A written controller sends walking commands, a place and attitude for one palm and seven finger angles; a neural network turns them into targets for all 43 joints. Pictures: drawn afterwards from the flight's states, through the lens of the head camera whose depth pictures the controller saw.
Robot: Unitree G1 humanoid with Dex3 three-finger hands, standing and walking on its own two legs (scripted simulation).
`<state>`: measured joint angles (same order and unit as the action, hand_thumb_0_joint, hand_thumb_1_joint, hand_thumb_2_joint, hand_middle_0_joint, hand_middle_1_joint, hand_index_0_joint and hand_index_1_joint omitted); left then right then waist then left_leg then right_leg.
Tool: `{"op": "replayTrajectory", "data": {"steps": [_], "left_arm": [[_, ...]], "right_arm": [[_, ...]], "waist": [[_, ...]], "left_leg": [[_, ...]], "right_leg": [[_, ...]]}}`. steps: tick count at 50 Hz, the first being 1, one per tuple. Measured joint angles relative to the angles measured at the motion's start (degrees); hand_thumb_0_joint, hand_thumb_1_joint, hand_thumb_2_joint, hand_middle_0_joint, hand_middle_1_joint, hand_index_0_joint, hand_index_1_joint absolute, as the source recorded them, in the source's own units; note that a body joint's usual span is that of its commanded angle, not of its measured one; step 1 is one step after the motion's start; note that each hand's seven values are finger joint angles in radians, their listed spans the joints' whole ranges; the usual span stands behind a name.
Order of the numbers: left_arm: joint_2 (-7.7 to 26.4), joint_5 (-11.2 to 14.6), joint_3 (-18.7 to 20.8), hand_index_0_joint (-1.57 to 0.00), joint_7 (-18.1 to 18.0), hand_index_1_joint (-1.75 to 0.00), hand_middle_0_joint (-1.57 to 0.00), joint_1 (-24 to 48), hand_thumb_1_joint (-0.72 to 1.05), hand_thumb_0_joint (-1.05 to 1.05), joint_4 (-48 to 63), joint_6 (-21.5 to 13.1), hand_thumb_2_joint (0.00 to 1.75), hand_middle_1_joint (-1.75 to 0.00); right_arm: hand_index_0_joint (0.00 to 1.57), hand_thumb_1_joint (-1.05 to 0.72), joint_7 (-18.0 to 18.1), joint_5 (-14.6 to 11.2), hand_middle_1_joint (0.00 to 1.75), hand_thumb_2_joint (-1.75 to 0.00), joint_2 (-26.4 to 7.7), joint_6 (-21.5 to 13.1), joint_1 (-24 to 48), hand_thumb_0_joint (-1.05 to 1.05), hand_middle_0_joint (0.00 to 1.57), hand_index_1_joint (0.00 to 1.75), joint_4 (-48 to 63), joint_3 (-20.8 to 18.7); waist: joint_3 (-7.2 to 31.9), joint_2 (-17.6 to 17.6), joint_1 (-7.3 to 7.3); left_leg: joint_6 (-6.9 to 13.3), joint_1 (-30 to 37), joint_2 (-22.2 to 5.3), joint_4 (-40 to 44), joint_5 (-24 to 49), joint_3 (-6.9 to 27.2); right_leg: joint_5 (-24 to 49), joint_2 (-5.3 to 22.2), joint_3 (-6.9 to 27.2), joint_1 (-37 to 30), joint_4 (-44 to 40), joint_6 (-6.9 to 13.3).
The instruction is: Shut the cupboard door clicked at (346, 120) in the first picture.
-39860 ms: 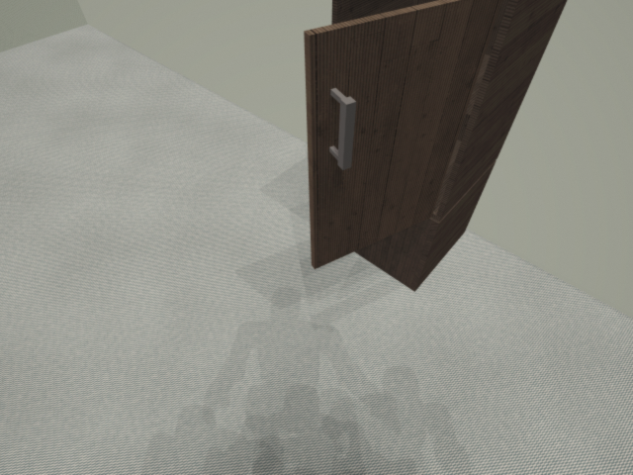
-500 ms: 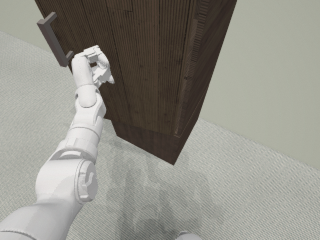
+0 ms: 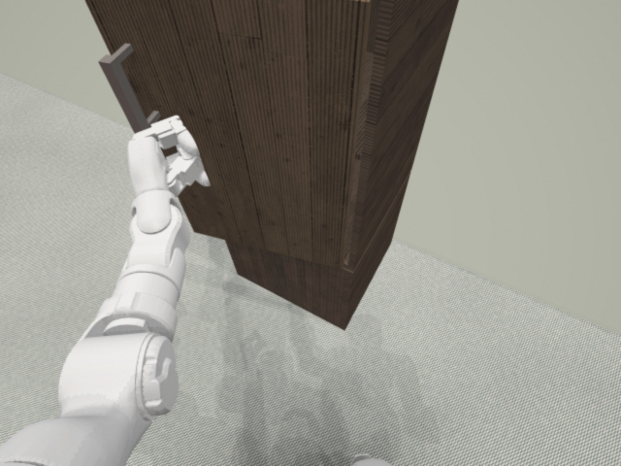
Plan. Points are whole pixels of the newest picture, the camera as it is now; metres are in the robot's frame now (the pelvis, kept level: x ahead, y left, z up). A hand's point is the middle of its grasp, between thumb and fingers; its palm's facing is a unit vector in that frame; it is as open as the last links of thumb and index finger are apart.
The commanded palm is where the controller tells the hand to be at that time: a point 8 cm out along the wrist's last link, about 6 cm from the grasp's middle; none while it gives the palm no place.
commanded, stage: draw the hand back to the body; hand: left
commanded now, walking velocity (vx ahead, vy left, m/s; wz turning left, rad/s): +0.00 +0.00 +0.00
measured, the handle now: (134, 93) +0.66 +0.23 +0.12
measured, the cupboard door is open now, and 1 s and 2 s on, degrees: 13 13 13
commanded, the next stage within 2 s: step back with the hand held close in 1.36 s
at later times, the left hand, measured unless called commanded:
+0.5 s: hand (80, 270) +0.31 +0.20 +0.16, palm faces +0.21 -0.95 -0.22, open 3.2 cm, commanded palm +0.26 +0.25 +0.17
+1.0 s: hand out of the picture +0.19 +0.29 +0.19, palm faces +0.49 -0.76 -0.43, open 6.3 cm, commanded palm +0.14 +0.32 +0.21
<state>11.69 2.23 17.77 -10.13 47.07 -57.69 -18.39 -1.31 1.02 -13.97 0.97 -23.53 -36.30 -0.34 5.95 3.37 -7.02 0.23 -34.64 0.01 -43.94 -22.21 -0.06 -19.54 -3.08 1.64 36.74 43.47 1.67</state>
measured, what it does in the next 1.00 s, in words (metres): stands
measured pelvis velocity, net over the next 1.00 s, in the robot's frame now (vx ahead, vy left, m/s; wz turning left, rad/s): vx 0.01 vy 0.01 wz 0.05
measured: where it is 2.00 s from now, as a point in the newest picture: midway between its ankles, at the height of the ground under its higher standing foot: outside the picture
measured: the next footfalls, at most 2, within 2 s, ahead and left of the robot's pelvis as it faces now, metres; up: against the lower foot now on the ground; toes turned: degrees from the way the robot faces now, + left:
none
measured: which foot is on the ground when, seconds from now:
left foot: down 0.00-1.00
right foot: down 0.00-1.00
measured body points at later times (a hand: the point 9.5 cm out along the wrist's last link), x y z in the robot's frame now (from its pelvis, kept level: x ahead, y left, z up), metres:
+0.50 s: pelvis +0.00 +0.01 +0.03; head -0.01 -0.01 +0.48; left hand +0.29 +0.25 +0.17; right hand +0.22 -0.20 -0.04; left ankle -0.01 +0.12 -0.71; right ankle +0.01 -0.10 -0.71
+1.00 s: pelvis +0.01 +0.01 +0.03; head -0.01 -0.02 +0.48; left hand +0.16 +0.33 +0.22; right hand +0.20 -0.19 -0.07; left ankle -0.01 +0.12 -0.71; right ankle +0.01 -0.10 -0.71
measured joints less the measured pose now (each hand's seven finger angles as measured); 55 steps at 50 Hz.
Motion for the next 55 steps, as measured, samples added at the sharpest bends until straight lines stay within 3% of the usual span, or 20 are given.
{"op": "replayTrajectory", "data": {"steps": [7, 15, 20, 26, 34, 51, 55], "left_arm": [[-1.66, 4.28, -2.73, -1.30, 3.10, -1.50, -1.30, -15.71, 0.90, 0.02, 18.86, 5.00, 0.90, -1.50], [-2.22, 6.76, -6.62, -1.27, 6.56, -1.48, -1.28, -25.72, 0.90, 0.02, 33.04, 12.31, 0.90, -1.47], [0.69, 3.05, -10.71, -1.19, 7.00, -1.39, -1.20, -35.18, 0.90, 0.02, 42.40, 12.37, 0.90, -1.38], [2.61, 1.44, -11.88, -1.06, 7.17, -1.24, -1.06, -44.67, 0.89, 0.02, 52.73, 12.97, 0.90, -1.23], [3.97, 1.03, -9.18, -0.85, 6.64, -1.01, -0.85, -54.64, 0.89, 0.02, 63.58, 13.96, 0.90, -1.00], [8.33, 1.88, 3.16, -0.39, 5.18, -0.50, -0.39, -74.41, 0.89, 0.02, 77.24, 12.65, 0.90, -0.50], [7.75, 1.65, 3.63, -0.30, 4.42, -0.41, -0.30, -74.74, 0.89, 0.02, 77.33, 12.17, 0.90, -0.40]], "right_arm": [[0.20, -0.91, 1.72, -1.88, 0.30, -0.90, -0.40, -0.18, -1.29, 0.01, 0.20, 0.30, -1.12, -0.50], [0.20, -0.91, 3.99, -3.50, 0.30, -0.90, -0.94, -2.95, 5.60, 0.01, 0.20, 0.30, 0.17, 0.03], [0.20, -0.91, 4.97, -3.75, 0.30, -0.90, 0.00, -2.65, 11.81, 0.01, 0.20, 0.30, 2.29, 1.00], [0.20, -0.91, 5.48, -3.37, 0.30, -0.90, 0.83, -2.53, 15.31, 0.01, 0.20, 0.30, 4.61, 2.42], [0.20, -0.91, 5.26, -2.38, 0.30, -0.90, 1.88, -2.40, 15.16, 0.01, 0.20, 0.30, 3.73, 3.84], [0.20, -0.90, 5.59, -1.99, 0.30, -0.90, 1.16, -4.13, 10.96, 0.01, 0.20, 0.30, -0.12, 1.69], [0.20, -0.91, 6.14, -2.07, 0.30, -0.90, 0.26, -5.37, 11.02, 0.01, 0.20, 0.30, -0.61, 0.91]], "waist": [[-0.91, 0.28, 2.41], [-1.53, 0.42, 5.46], [-2.58, 0.18, 6.19], [-4.32, 0.18, 8.26], [-5.55, 0.79, 10.24], [-5.04, 1.86, 10.27], [-5.41, 1.89, 10.85]], "left_leg": [[0.15, 7.23, -0.23, 3.86, 0.97, 0.04], [0.52, 13.35, 0.56, 7.05, 2.38, 0.81], [0.78, 18.74, 1.38, 11.41, 4.22, 0.89], [0.90, 23.78, 1.77, 15.62, 6.03, 1.81], [1.07, 27.62, 2.17, 19.12, 7.36, 2.67], [0.99, 28.63, 1.86, 19.36, 6.91, 2.45], [1.02, 28.47, 1.95, 18.94, 6.92, 2.72]], "right_leg": [[1.24, -0.16, 0.09, -7.53, -4.44, -0.10], [2.31, 0.71, -0.55, -14.15, -7.84, -0.47], [3.27, 1.61, -0.50, -19.14, -10.97, -0.85], [4.81, 2.10, -1.30, -24.63, -15.39, -0.94], [5.91, 2.59, -2.07, -28.88, -19.12, -1.14], [5.73, 2.30, -1.89, -29.93, -19.69, -1.16], [5.67, 2.39, -2.17, -29.91, -19.34, -1.16]]}}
